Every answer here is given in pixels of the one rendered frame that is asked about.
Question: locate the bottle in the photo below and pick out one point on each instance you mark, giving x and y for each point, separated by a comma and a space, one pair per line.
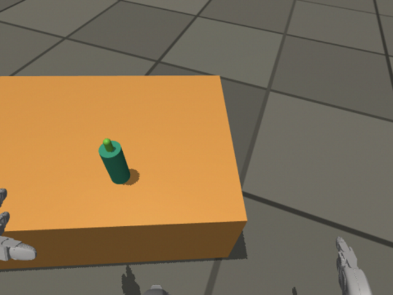
114, 160

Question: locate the right robot hand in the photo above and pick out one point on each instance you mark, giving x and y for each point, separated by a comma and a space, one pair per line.
352, 280

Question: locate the left robot hand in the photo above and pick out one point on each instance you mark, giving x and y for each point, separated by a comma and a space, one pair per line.
10, 248

